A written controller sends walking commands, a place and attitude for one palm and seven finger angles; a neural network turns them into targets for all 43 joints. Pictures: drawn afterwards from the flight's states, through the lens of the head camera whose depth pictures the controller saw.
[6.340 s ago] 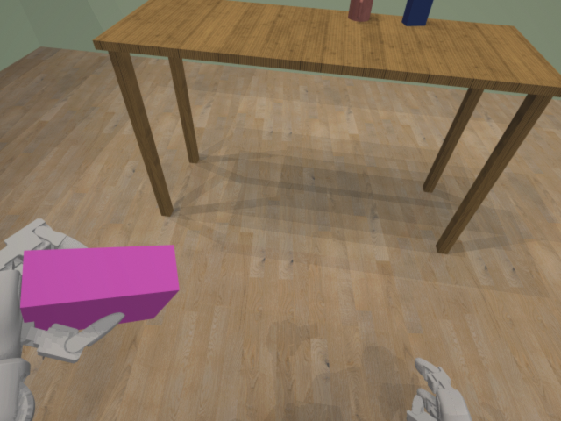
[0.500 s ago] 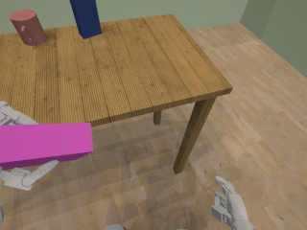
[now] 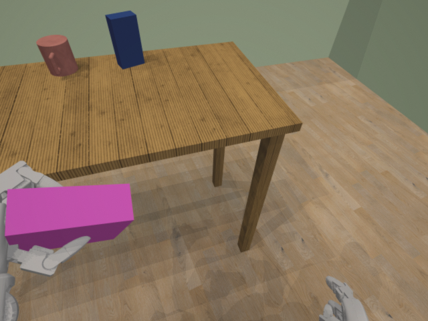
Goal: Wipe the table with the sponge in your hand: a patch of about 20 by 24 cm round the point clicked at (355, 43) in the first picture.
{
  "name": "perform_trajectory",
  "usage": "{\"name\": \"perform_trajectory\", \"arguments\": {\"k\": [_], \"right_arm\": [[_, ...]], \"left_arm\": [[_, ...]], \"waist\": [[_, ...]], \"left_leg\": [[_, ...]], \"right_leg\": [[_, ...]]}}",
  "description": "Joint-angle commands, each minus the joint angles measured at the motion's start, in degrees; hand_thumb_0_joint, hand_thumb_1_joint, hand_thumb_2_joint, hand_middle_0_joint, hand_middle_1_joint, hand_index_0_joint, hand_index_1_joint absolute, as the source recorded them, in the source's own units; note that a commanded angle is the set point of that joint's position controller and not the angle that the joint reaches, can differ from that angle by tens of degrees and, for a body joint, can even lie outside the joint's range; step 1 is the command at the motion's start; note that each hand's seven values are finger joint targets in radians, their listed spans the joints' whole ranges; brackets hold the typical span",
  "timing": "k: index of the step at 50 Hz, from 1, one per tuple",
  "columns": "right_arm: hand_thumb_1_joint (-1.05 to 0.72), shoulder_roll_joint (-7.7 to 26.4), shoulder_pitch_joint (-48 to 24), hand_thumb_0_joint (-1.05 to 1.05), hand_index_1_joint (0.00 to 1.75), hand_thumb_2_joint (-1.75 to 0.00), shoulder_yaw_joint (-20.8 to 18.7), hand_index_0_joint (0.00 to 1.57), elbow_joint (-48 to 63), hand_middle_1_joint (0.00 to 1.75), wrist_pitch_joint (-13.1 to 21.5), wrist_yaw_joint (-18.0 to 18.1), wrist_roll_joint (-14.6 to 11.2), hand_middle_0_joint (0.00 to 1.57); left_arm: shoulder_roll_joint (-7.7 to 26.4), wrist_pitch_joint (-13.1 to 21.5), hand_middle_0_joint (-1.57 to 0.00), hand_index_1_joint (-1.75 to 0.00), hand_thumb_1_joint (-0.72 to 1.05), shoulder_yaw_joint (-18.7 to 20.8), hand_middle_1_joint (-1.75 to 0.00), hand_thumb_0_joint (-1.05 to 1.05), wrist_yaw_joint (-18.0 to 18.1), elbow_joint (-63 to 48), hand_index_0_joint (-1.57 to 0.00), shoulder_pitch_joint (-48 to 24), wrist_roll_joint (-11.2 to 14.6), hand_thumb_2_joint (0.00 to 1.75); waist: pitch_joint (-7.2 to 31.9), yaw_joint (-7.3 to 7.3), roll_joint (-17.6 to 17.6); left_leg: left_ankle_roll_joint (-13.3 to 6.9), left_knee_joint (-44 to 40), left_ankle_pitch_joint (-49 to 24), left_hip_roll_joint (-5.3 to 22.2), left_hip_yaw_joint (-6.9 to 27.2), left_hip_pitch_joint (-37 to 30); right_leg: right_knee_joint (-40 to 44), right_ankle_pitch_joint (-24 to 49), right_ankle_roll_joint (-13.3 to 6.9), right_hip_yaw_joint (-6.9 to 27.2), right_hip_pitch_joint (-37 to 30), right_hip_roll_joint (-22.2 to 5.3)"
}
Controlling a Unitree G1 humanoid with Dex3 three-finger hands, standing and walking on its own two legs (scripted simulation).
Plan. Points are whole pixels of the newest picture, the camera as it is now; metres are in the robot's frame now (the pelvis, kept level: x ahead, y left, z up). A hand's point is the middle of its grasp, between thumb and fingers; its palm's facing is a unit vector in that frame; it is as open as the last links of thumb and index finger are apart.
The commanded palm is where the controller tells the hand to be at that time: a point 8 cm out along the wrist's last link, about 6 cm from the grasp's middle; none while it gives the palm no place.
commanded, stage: come to a stop and stand still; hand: left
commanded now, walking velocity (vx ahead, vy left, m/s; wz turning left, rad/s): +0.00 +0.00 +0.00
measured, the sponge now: (89, 217) +0.22 +0.20 +0.15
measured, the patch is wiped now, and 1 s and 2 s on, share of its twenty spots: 0.00 0.00 0.00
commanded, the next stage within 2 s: look again from close up in 0.66 s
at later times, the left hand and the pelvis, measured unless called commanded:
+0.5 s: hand (23, 254) +0.16 +0.25 +0.17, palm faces +0.40 -0.80 -0.44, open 9.6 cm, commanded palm +0.11 +0.29 +0.18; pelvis -0.05 +0.00 +0.00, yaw +0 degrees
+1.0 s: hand out of the picture +0.17 +0.28 +0.19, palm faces +0.45 -0.84 -0.31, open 9.6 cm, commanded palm +0.11 +0.30 +0.18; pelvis -0.06 +0.03 +0.00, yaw -2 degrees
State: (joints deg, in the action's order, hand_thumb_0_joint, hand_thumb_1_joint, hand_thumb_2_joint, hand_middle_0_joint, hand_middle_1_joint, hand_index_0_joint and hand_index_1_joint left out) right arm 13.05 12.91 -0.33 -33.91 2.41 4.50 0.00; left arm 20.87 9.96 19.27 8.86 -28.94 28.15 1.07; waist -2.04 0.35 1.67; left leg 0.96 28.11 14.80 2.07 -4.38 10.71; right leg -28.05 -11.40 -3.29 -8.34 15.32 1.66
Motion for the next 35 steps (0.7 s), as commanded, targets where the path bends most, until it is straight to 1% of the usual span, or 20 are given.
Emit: {"name": "perform_trajectory", "arguments": {"k": [1, 4, 6, 7, 8, 9, 10, 12, 14, 15, 17, 18, 20, 23, 25, 26, 27, 31, 34, 35], "right_arm": [[-0.90, 5.43, -6.40, 0.00, 0.30, -0.90, -0.77, 0.20, 9.00, 0.30, 3.61, 0.09, -0.16, 0.20], [-0.90, 5.05, -5.34, 0.00, 0.30, -0.90, -0.89, 0.20, 8.78, 0.30, 4.42, -0.06, 0.07, 0.20], [-0.90, 4.59, -4.49, 0.00, 0.30, -0.90, -1.00, 0.20, 8.26, 0.30, 4.27, -0.54, 0.04, 0.20], [-0.90, 4.39, -4.51, 0.00, 0.30, -0.90, -0.93, 0.20, 8.09, 0.30, 4.06, -0.75, 0.21, 0.20], [-0.90, 4.23, -5.15, 0.00, 0.30, -0.90, -0.77, 0.20, 7.99, 0.30, 3.95, -0.91, 0.36, 0.20], [-0.90, 3.62, -5.19, 0.00, 0.30, -0.90, -0.43, 0.20, 7.90, 0.30, 3.76, -0.97, 0.29, 0.20], [-0.90, 3.67, -5.20, 0.00, 0.30, -0.90, -0.26, 0.20, 7.75, 0.30, 3.51, -0.96, 0.40, 0.20], [-0.90, 3.55, -5.45, 0.00, 0.30, -0.90, 0.00, 0.20, 7.76, 0.30, 2.89, -0.88, 0.65, 0.20], [-0.90, 3.64, -5.49, 0.00, 0.30, -0.90, 0.21, 0.20, 8.10, 0.30, 2.67, -0.71, 0.80, 0.20], [-0.90, 4.21, -5.29, 0.00, 0.30, -0.90, 0.07, 0.20, 8.28, 0.30, 2.61, -0.64, 0.88, 0.20], [-0.90, 4.42, -5.52, 0.00, 0.30, -0.90, 0.32, 0.20, 8.79, 0.30, 2.57, -0.43, 0.75, 0.20], [-0.90, 4.65, -5.76, 0.00, 0.30, -0.90, 0.22, 0.20, 9.10, 0.30, 2.80, -0.25, 0.80, 0.20], [-0.90, 4.99, -5.51, 0.00, 0.30, -0.90, -0.15, 0.20, 8.86, 0.30, 3.12, -0.18, 0.46, 0.20], [-0.90, 5.05, -5.75, 0.00, 0.30, -0.90, -0.46, 0.20, 9.05, 0.30, 3.54, -0.22, 0.26, 0.20], [-0.90, 4.99, -5.54, 0.00, 0.30, -0.90, -0.55, 0.20, 8.40, 0.30, 3.85, -0.13, 0.15, 0.20], [-0.90, 4.83, -5.66, 0.00, 0.30, -0.90, -0.69, 0.20, 8.42, 0.30, 3.99, -0.25, 0.10, 0.20], [-0.90, 4.85, -5.49, 0.00, 0.30, -0.90, -0.72, 0.20, 8.13, 0.30, 4.08, -0.38, 0.17, 0.20], [-0.90, 3.96, -5.01, 0.00, 0.30, -0.90, -0.59, 0.20, 7.28, 0.30, 4.31, -0.68, 0.42, 0.20], [-0.90, 3.40, -4.83, 0.00, 0.30, -0.90, -0.32, 0.20, 6.94, 0.30, 3.80, -0.68, 0.75, 0.20], [-0.90, 3.67, -4.98, 0.00, 0.30, -0.90, -0.37, 0.20, 6.99, 0.30, 3.46, -0.57, 0.84, 0.20]], "left_arm": [[8.42, 4.12, -1.20, -1.60, 0.10, 5.04, -1.60, 0.00, 1.17, -10.53, -1.20, -6.94, -0.09, 1.30], [8.93, 4.03, -1.20, -1.60, 0.10, 5.15, -1.60, 0.00, 1.17, -10.63, -1.20, -8.28, 0.06, 1.30], [8.86, 3.29, -1.20, -1.60, 0.10, 4.67, -1.60, 0.00, 1.29, -9.98, -1.20, -8.47, 0.24, 1.30], [9.09, 2.95, -1.20, -1.60, 0.10, 4.59, -1.60, 0.00, 1.51, -10.46, -1.20, -9.02, 0.18, 1.30], [9.59, 2.75, -1.20, -1.60, 0.10, 5.21, -1.60, 0.00, 1.77, -11.10, -1.20, -9.60, 0.18, 1.30], [8.94, 2.47, -1.20, -1.60, 0.10, 4.48, -1.60, 0.00, 1.91, -10.83, -1.20, -8.61, 0.24, 1.30], [9.14, 2.36, -1.20, -1.60, 0.10, 4.80, -1.60, 0.00, 2.02, -10.68, -1.20, -7.66, 0.28, 1.30], [9.42, 2.31, -1.20, -1.60, 0.10, 5.17, -1.60, 0.00, 2.10, -11.43, -1.20, -6.57, 0.35, 1.30], [9.57, 2.44, -1.20, -1.60, 0.10, 5.13, -1.60, 0.00, 2.07, -12.81, -1.20, -6.01, 0.54, 1.30], [10.04, 2.64, -1.20, -1.60, 0.10, 5.66, -1.60, 0.00, 2.13, -13.12, -1.20, -5.72, 0.55, 1.30], [10.27, 2.97, -1.20, -1.60, 0.10, 5.79, -1.60, 0.00, 2.16, -13.74, -1.20, -6.34, 0.16, 1.30], [10.17, 3.00, -1.20, -1.60, 0.10, 5.99, -1.60, 0.00, 2.01, -14.07, -1.20, -7.21, -0.04, 1.30], [9.06, 3.02, -1.20, -1.60, 0.10, 5.55, -1.60, 0.00, 1.84, -10.85, -1.20, -5.87, -0.18, 1.30], [7.99, 2.82, -1.20, -1.60, 0.10, 5.01, -1.60, 0.00, 1.12, -9.27, -1.20, -6.49, -0.30, 1.30], [8.50, 2.84, -1.20, -1.60, 0.10, 5.65, -1.60, 0.00, 1.19, -7.55, -1.20, -5.40, -0.44, 1.30], [8.19, 2.80, -1.20, -1.60, 0.10, 5.17, -1.60, 0.00, 1.03, -7.96, -1.20, -5.56, -0.44, 1.30], [8.24, 2.83, -1.20, -1.60, 0.10, 4.86, -1.60, 0.00, 1.00, -8.63, -1.20, -6.57, -0.47, 1.30], [9.71, 2.91, -1.20, -1.60, 0.10, 5.53, -1.60, 0.00, 1.69, -12.90, -1.20, -7.12, -0.32, 1.30], [10.14, 2.88, -1.20, -1.60, 0.10, 6.41, -1.60, 0.00, 2.34, -12.86, -1.20, -4.89, -0.14, 1.30], [10.35, 2.90, -1.20, -1.60, 0.10, 6.67, -1.60, 0.00, 2.44, -12.88, -1.20, -4.43, -0.08, 1.30]], "waist": [[2.27, 0.57, -10.23], [3.29, 0.31, -4.78], [4.47, 0.03, 0.42], [4.63, -0.13, 1.75], [5.05, -0.18, 2.43], [5.33, -0.11, 3.99], [5.81, 0.03, 3.25], [5.89, 0.16, 1.76], [5.73, 0.06, -1.57], [5.99, 0.29, -2.80], [2.82, 0.27, -7.65], [2.12, 0.16, -9.52], [3.14, 0.16, -8.35], [3.50, 0.10, -8.63], [3.67, 0.23, -5.99], [3.71, 0.23, -3.81], [3.55, -0.03, -1.68], [6.38, -0.25, 0.55], [6.47, -0.12, 2.15], [5.78, -0.16, 0.97]], "left_leg": [[-3.69, -10.83, 8.39, 9.08, 8.32, 16.32], [-2.34, -4.80, 11.18, 4.13, 4.91, 12.21], [-1.65, 3.22, 9.59, 1.14, 2.72, 7.50], [-1.53, 6.90, 8.11, 0.33, 2.94, 6.43], [-1.45, 8.86, 7.54, 0.13, 3.72, 5.74], [-1.54, 9.60, 7.02, -0.08, 4.26, 5.42], [-1.61, 9.09, 7.24, -0.18, 4.23, 5.33], [-1.65, 6.43, 6.43, -0.76, 3.32, 3.68], [-2.19, -0.96, 4.82, 0.29, 4.16, 0.77], [-2.85, -4.58, 6.09, 1.85, 5.93, 1.95], [-3.80, -10.21, 13.86, 4.45, 9.07, 9.29], [-3.96, -12.49, 15.51, 5.56, 10.24, 12.41], [-4.11, -12.88, 14.42, 7.02, 11.05, 15.48], [-3.84, -13.01, 17.24, 6.87, 9.83, 17.91], [-3.83, -10.91, 15.90, 6.49, 9.01, 18.01], [-3.48, -8.04, 14.62, 5.08, 7.64, 16.05], [-2.90, -5.00, 14.02, 3.45, 6.63, 14.40], [-1.98, 4.92, 8.32, 0.13, 4.23, 6.62], [-1.97, 5.56, 8.73, -0.35, 4.17, 3.67], [-2.11, 4.71, 8.47, -0.49, 3.93, 2.94]], "right_leg": [[1.71, -3.91, 3.65, 9.29, -10.44, -6.02], [9.51, -9.87, 2.62, 14.86, -6.03, -8.98], [16.30, -19.62, 1.16, 20.85, -0.93, -13.65], [18.79, -22.53, 0.17, 23.44, 0.57, -16.13], [19.56, -22.57, -0.63, 24.15, 1.26, -17.32], [19.30, -21.70, -1.70, 23.14, 0.68, -17.92], [18.88, -20.73, -2.12, 21.97, 0.10, -17.82], [18.45, -20.65, -1.86, 19.43, 0.43, -16.80], [16.15, -19.94, -0.46, 16.49, 0.93, -14.12], [14.41, -19.50, 0.74, 15.06, -0.84, -12.07], [11.66, -20.46, 2.30, 13.15, -3.15, -8.55], [9.22, -17.75, 2.76, 12.06, -5.12, -6.79], [5.45, -10.74, 3.37, 10.34, -10.10, -5.40], [3.21, -9.58, 3.75, 9.39, -11.68, -4.70], [4.27, -9.55, 3.74, 10.21, -11.69, -5.44], [6.96, -11.11, 3.39, 12.06, -9.64, -6.50], [9.86, -14.83, 2.69, 14.23, -6.91, -8.29], [16.08, -21.42, -0.37, 21.10, -0.82, -14.87], [17.25, -25.99, -1.20, 19.99, 2.38, -15.97], [17.17, -26.00, -1.06, 19.29, 3.49, -15.46]]}}
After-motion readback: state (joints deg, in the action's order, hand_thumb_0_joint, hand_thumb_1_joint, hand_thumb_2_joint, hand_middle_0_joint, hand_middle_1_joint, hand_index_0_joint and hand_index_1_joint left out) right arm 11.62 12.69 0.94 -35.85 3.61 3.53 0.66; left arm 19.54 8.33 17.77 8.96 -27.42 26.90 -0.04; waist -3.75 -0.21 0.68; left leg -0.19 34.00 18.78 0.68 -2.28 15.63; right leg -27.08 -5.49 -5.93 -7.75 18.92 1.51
